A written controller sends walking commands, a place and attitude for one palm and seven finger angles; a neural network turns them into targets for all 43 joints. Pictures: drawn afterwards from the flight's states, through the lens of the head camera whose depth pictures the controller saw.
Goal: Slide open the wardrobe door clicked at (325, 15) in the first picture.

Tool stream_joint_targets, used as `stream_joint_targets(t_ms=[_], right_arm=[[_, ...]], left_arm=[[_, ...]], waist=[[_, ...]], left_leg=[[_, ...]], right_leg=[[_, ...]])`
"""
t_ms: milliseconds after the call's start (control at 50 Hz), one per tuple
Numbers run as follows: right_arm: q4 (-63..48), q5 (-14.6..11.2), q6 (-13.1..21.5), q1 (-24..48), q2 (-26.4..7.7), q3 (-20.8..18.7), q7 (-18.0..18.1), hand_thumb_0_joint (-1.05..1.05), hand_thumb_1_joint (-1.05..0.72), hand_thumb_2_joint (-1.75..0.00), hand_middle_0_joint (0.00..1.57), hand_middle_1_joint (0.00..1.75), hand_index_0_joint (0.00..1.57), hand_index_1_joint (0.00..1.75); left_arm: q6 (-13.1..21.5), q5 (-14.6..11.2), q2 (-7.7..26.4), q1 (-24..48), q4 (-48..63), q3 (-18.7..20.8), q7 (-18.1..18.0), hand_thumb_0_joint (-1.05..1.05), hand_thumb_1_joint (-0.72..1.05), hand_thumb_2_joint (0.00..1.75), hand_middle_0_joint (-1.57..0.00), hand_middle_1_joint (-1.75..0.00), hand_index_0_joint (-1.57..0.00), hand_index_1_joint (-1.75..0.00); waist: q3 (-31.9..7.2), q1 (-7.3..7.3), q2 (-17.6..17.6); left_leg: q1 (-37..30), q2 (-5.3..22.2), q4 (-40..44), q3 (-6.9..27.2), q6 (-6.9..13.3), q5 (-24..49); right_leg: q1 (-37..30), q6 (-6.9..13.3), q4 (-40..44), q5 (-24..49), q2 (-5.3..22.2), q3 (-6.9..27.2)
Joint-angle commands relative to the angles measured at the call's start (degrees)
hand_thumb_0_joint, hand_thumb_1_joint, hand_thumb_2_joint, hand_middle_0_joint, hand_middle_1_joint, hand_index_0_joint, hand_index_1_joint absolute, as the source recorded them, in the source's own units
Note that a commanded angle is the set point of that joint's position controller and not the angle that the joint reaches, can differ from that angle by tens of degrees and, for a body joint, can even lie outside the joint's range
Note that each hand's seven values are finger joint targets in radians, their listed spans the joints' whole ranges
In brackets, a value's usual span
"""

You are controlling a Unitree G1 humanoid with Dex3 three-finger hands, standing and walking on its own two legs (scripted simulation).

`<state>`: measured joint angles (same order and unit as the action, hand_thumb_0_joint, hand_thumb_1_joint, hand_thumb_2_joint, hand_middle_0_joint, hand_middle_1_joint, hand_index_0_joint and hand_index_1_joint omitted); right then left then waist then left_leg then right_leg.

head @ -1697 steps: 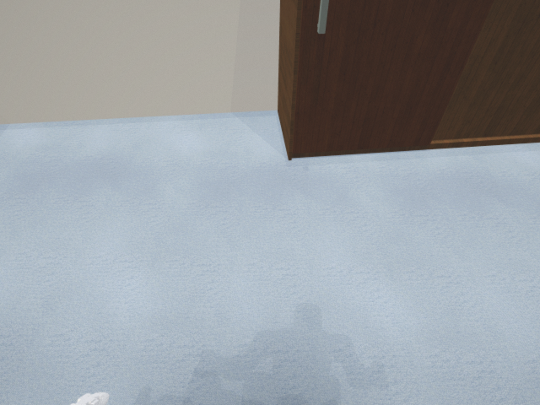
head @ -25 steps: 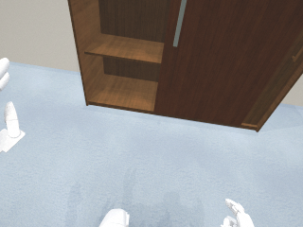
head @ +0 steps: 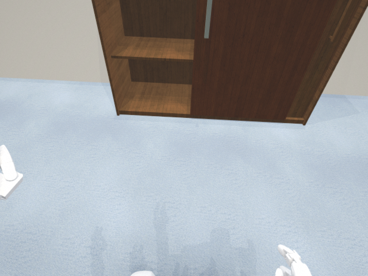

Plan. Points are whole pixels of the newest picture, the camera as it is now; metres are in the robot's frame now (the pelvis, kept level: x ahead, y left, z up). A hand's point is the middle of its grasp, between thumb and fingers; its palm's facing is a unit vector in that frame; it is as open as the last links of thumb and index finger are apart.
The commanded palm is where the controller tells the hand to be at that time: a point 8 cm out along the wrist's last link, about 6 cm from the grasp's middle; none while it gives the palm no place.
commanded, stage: stop stepping back and stand still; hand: left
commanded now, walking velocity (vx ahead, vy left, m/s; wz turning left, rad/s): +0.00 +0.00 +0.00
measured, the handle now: (208, 12) +1.56 +0.02 +0.11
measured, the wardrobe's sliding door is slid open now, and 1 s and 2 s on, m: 0.64 0.64 0.64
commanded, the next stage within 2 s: let the arm hang, fingers relaxed in 1.66 s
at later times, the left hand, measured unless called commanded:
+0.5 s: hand out of the picture +0.03 +0.27 +0.19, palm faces +0.48 -0.75 -0.45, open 7.4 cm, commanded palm -0.02 +0.31 +0.18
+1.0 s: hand out of the picture +0.00 +0.26 +0.18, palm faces +0.45 -0.74 -0.51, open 7.4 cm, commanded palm -0.05 +0.30 +0.18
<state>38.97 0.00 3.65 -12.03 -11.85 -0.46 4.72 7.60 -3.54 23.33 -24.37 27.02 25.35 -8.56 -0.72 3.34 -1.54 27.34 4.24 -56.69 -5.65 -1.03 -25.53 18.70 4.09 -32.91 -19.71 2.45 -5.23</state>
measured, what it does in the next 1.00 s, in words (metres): walks backwards: left foot, then right foot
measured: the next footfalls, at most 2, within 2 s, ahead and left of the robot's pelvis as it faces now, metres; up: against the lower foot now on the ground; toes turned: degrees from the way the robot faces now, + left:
left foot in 0.06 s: +0.06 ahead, +0.15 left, +0.00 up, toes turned +5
right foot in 0.26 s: -0.12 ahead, -0.08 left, +0.00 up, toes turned -7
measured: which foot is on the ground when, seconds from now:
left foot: up 0.00-0.04, down 0.06-0.24, up 0.26-0.56, down 0.58-0.76, up 0.78-1.00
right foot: down 0.00-0.04, up 0.06-0.24, down 0.26-1.00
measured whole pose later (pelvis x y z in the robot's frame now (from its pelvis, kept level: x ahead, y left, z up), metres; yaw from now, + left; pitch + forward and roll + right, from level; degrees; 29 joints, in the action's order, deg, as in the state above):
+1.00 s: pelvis -0.19 -0.01 +0.00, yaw +0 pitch -1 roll +3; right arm 39.1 -0.2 5.8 -12.7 -12.6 -1.1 4.0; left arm 10.7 -2.7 22.2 -32.2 28.3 24.1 -9.1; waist 3.1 1.4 -0.4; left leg 25.0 2.2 -49.5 -6.1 -0.6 -20.3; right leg 15.7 3.6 -29.6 -13.2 2.8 -6.6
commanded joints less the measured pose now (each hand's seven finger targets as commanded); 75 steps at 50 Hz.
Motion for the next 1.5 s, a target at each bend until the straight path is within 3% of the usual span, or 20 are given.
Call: stream_joint_targets(t_ms=[0,40,100,180,200,220,240,260,340,500,560,700,720,740,760,800,1000,1080,1200,1480], right_arm=[[-10.41,0.77,4.83,5.33,-7.96,-1.73,1.96,0.00,-0.90,-0.90,0.20,0.30,0.20,0.30],[-13.54,0.26,5.18,8.05,-9.47,-2.23,0.96,0.00,-0.90,-0.90,0.20,0.30,0.20,0.30],[-11.67,0.17,4.25,10.40,-9.02,-3.90,-2.10,0.00,-0.90,-0.90,0.20,0.30,0.20,0.30],[-12.98,0.17,3.36,8.85,-7.08,-3.34,-1.45,0.00,-0.90,-0.90,0.20,0.30,0.20,0.30],[-12.93,-0.03,2.90,8.53,-6.16,-3.41,-1.46,0.00,-0.90,-0.90,0.20,0.30,0.20,0.30],[-13.04,-0.82,2.49,8.60,-4.50,-3.58,-1.88,0.00,-0.90,-0.90,0.20,0.30,0.20,0.30],[-13.10,-1.01,4.05,9.01,-7.20,-3.30,-1.37,0.00,-0.90,-0.90,0.20,0.30,0.20,0.30],[-11.03,0.05,5.07,9.42,-7.39,-3.02,-1.19,0.00,-0.90,-0.90,0.20,0.30,0.20,0.30],[-8.49,-1.00,4.72,6.92,-6.98,-3.09,0.09,0.00,-0.90,-0.90,0.20,0.30,0.20,0.30],[-9.83,1.24,7.85,4.74,-6.82,-2.44,1.09,0.00,-0.90,-0.90,0.20,0.30,0.20,0.30],[-12.13,0.62,6.53,6.86,-9.61,-3.47,0.51,0.00,-0.90,-0.90,0.20,0.30,0.20,0.30],[-12.38,-0.71,4.90,7.25,-7.69,-3.23,-1.29,0.00,-0.90,-0.90,0.20,0.30,0.20,0.30],[-12.16,-0.48,4.43,6.58,-7.11,-3.29,-1.02,0.00,-0.90,-0.90,0.20,0.30,0.20,0.30],[-12.80,-0.74,4.04,6.83,-5.56,-3.30,-1.15,0.00,-0.90,-0.90,0.20,0.30,0.20,0.30],[-13.55,-0.99,5.05,9.64,-7.16,-2.92,-0.83,0.00,-0.90,-0.90,0.20,0.30,0.20,0.30],[-9.50,-0.27,5.72,5.45,-6.41,-2.72,-1.06,0.00,-0.90,-0.90,0.20,0.30,0.20,0.30],[-9.91,0.29,6.16,5.83,-6.59,-2.46,0.29,0.00,-0.90,-0.90,0.20,0.30,0.20,0.30],[-12.68,-1.13,5.32,6.82,-10.12,-3.79,-0.21,0.00,-0.90,-0.90,0.20,0.30,0.20,0.30],[-11.90,-1.14,5.32,5.47,-7.46,-2.65,-0.83,0.00,-0.90,-0.90,0.20,0.30,0.20,0.30],[-13.13,-1.06,3.57,5.45,-6.78,-1.72,-0.51,0.00,-0.90,-0.90,0.20,0.30,0.20,0.30]], left_arm=[[3.45,1.18,10.24,9.56,11.96,1.66,-1.94,0.00,0.90,0.90,-0.20,-0.30,-0.20,-0.30],[5.16,2.24,14.26,10.17,15.36,5.57,-2.36,0.00,0.90,0.90,-0.20,-0.30,-0.20,-0.30],[5.56,2.10,11.50,1.53,12.80,6.43,0.14,0.00,0.90,0.90,-0.20,-0.30,-0.20,-0.30],[4.91,0.84,12.99,-3.13,15.63,8.22,-1.05,0.00,0.90,0.90,-0.20,-0.30,-0.20,-0.30],[3.94,1.04,12.69,-3.21,15.14,7.98,-0.94,0.00,0.90,0.90,-0.20,-0.30,-0.20,-0.30],[3.48,1.34,14.56,-1.76,14.82,8.99,-0.85,0.00,0.90,0.90,-0.20,-0.30,-0.20,-0.30],[4.00,0.45,16.09,0.67,14.03,10.10,-0.90,0.00,0.90,0.90,-0.20,-0.30,-0.20,-0.30],[5.74,0.38,20.23,6.83,16.74,13.08,-0.52,0.00,0.90,0.90,-0.20,-0.30,-0.20,-0.30],[5.21,0.03,10.74,2.09,7.72,5.30,0.26,0.00,0.90,0.90,-0.20,-0.30,-0.20,-0.30],[6.55,1.05,10.68,1.85,10.76,5.05,-2.11,0.00,0.90,0.90,-0.20,-0.30,-0.20,-0.30],[8.08,1.84,13.09,4.84,15.66,7.46,-2.53,0.00,0.90,0.90,-0.20,-0.30,-0.20,-0.30],[5.76,1.21,10.62,-3.72,11.49,6.40,-0.98,0.00,0.90,0.90,-0.20,-0.30,-0.20,-0.30],[4.99,1.47,10.79,-3.84,11.05,6.29,-1.28,0.00,0.90,0.90,-0.20,-0.30,-0.20,-0.30],[4.14,1.65,12.30,-4.43,10.31,6.98,-1.51,0.00,0.90,0.90,-0.20,-0.30,-0.20,-0.30],[4.54,0.54,14.97,1.30,14.34,8.07,-1.76,0.00,0.90,0.90,-0.20,-0.30,-0.20,-0.30],[5.54,0.69,13.33,-0.83,12.81,8.45,-1.40,0.00,0.90,0.90,-0.20,-0.30,-0.20,-0.30],[6.19,0.61,10.07,-1.56,11.22,5.41,-2.70,0.00,0.90,0.90,-0.20,-0.30,-0.20,-0.30],[6.71,1.15,10.23,-3.01,13.53,6.00,-2.56,0.00,0.90,0.90,-0.20,-0.30,-0.20,-0.30],[6.19,0.84,10.66,-6.46,14.62,6.68,-2.06,0.00,0.90,0.90,-0.20,-0.30,-0.20,-0.30],[5.02,0.49,9.14,-7.17,12.77,5.39,-1.75,0.00,0.90,0.90,-0.20,-0.30,-0.20,-0.30]], waist=[[-2.24,-5.84,4.09],[3.41,-3.71,19.14],[4.63,-2.17,18.90],[-1.59,-0.99,19.12],[-1.21,0.17,6.83],[0.70,0.27,-16.36],[5.51,-1.65,-15.87],[3.92,-3.71,-8.54],[3.13,-3.77,-3.59],[-3.67,-3.86,-5.32],[2.39,-3.94,18.15],[2.09,-1.56,13.63],[1.11,-1.00,5.15],[2.20,-0.63,-14.07],[4.11,-1.59,-15.56],[0.19,-3.23,-1.40],[-1.93,-2.70,-4.19],[-2.49,-1.29,7.02],[-5.13,-2.93,2.21],[-7.28,-2.90,4.42]], left_leg=[[-22.07,-1.07,30.65,1.49,3.55,-6.06],[-7.38,19.27,50.42,29.57,12.24,-18.22],[11.71,14.12,51.79,16.27,9.36,-24.62],[12.84,8.95,39.18,7.19,4.20,-18.27],[16.39,3.69,22.35,1.89,2.30,-15.00],[21.90,-3.45,-4.70,-2.29,0.22,-7.27],[25.48,-2.51,-17.97,6.93,-0.42,-1.60],[19.24,0.71,-23.55,8.17,-1.45,3.01],[13.72,0.99,-14.64,4.77,-0.95,9.65],[-19.78,-3.27,28.06,-5.36,3.23,0.92],[-18.41,19.71,48.77,27.99,13.42,-11.95],[7.68,10.25,36.79,6.41,5.82,-18.30],[10.47,5.63,23.12,2.16,3.82,-16.19],[17.03,-2.02,-0.13,-2.31,1.75,-10.34],[19.05,-2.23,-12.42,3.83,0.83,-5.10],[12.34,0.18,-16.09,6.75,-0.07,2.41],[-15.23,-3.51,26.55,-1.51,2.19,6.33],[-12.01,8.91,34.55,14.68,6.52,17.19],[-9.81,1.17,27.23,4.30,2.18,19.05],[-13.36,3.66,30.41,4.87,1.60,31.89]], right_leg=[[10.18,-2.37,-1.73,-17.99,3.41,4.73],[12.67,-6.41,-32.67,-7.22,-2.21,2.64],[2.07,-5.89,-40.68,-2.56,-2.82,0.38],[-19.30,-2.59,-8.00,-14.29,-5.04,-4.44],[-22.21,-0.56,3.80,-15.02,-2.46,0.25],[-16.52,5.75,18.97,-26.58,11.96,24.81],[-6.06,8.72,28.17,-29.99,21.45,42.09],[5.31,9.90,30.23,-35.35,22.90,42.39],[2.06,2.74,24.62,-26.82,13.82,21.78],[2.36,1.07,12.34,-20.61,8.26,9.92],[17.22,-5.48,-26.19,-8.40,-1.84,2.04],[-14.44,-4.52,-4.92,-6.32,-2.81,-4.66],[-18.13,-2.67,3.34,-10.51,-1.72,-0.16],[-16.35,3.74,17.81,-23.81,11.58,25.54],[-10.75,7.37,25.05,-16.96,21.15,40.42],[-6.46,5.94,22.21,-18.50,17.70,32.21],[-2.32,0.52,15.56,-7.50,11.06,11.92],[-6.24,-5.54,2.73,6.03,1.48,4.39],[-12.02,-2.83,7.50,18.76,5.82,9.34],[-13.97,-4.88,4.66,26.21,1.94,3.49]])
